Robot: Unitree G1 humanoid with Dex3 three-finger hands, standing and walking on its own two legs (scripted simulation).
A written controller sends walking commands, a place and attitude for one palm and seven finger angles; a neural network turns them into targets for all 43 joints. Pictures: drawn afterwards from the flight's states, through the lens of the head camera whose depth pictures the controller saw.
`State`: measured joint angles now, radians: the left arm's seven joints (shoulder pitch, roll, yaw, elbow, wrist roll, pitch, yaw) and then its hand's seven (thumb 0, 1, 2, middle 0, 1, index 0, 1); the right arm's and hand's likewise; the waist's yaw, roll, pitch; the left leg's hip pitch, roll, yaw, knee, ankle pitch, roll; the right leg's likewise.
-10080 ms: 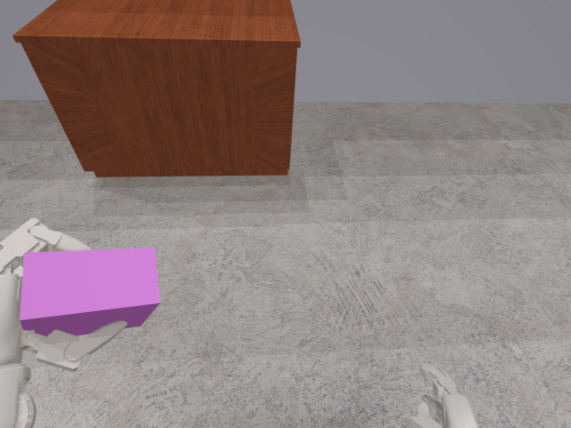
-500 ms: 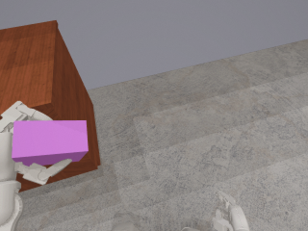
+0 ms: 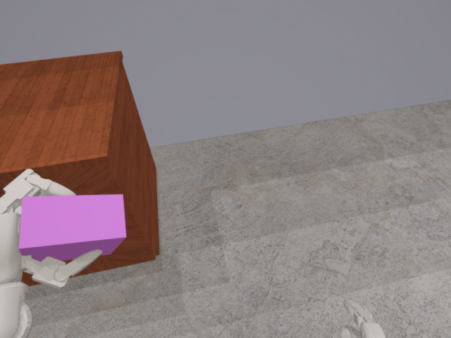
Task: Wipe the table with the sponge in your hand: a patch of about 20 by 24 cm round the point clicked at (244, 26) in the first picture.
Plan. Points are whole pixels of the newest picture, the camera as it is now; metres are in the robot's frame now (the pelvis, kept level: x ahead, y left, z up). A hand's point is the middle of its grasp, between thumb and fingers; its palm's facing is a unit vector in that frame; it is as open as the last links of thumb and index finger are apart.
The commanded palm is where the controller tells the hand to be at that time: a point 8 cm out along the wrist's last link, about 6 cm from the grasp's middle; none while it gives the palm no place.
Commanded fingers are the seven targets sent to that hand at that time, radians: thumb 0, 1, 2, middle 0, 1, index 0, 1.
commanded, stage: take the last steps up to it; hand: left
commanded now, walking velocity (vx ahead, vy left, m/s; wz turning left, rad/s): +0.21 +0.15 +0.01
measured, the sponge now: (88, 228) +0.23 +0.21 +0.15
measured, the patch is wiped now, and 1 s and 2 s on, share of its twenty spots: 0.00 0.00 0.00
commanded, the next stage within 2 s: come to a stop and stand still in 0.58 s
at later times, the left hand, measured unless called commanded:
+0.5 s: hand (51, 188) +0.28 +0.28 +0.17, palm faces +0.35 -0.80 -0.49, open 10.5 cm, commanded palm +0.21 +0.34 +0.19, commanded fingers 0.00 0.10 1.30 -1.20 -1.60 -1.20 -1.60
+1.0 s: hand (21, 162) +0.33 +0.35 +0.17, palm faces +0.34 -0.84 -0.43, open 10.4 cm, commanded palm +0.26 +0.39 +0.19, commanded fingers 0.00 0.10 1.30 -1.20 -1.60 -1.20 -1.60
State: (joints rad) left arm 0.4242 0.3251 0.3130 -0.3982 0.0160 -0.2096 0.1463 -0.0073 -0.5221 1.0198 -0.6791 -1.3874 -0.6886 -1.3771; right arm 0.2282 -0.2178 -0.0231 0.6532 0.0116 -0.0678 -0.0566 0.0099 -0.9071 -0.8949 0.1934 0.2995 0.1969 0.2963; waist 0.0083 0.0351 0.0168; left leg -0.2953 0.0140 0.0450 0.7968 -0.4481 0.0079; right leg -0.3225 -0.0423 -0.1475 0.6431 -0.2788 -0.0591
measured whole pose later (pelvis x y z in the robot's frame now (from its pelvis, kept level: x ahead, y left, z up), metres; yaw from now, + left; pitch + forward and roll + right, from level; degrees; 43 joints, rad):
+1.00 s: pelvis +0.09 +0.12 +0.01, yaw -3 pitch +0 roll +0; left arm 0.44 0.40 0.39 -0.56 -0.02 -0.18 0.15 -0.01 -0.52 1.02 -0.68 -1.39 -0.69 -1.38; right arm 0.14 -0.13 0.02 0.55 0.00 -0.09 -0.02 0.01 -0.91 -0.89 0.20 0.30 0.20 0.30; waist 0.00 -0.06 0.12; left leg -0.31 0.08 0.13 0.51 -0.19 -0.01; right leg -0.37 -0.01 -0.08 0.85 -0.46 0.03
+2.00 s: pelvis +0.01 +0.09 +0.01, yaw -3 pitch -1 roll +0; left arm 0.45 0.35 0.28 -0.44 -0.01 -0.14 0.15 -0.01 -0.52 1.02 -0.68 -1.39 -0.69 -1.38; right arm 0.24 -0.19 0.05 0.60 0.00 -0.04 -0.06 0.01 -0.90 -0.89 0.20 0.30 0.20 0.30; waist 0.01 0.00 0.03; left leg -0.22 0.01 0.05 0.48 -0.24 0.02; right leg -0.26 0.06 -0.14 0.40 -0.14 -0.09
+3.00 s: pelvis +0.07 +0.18 +0.00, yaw -6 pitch -1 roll -3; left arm 0.39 0.38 0.36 -0.54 -0.04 -0.22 0.11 -0.01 -0.52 1.02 -0.70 -1.38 -0.70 -1.37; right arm 0.20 -0.22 0.03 0.54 0.00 -0.07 0.03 0.01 -0.90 -0.89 0.20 0.30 0.20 0.30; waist 0.06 -0.06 0.08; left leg -0.46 -0.03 -0.06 1.09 -0.49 0.01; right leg -0.28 -0.02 -0.05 0.62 -0.32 0.01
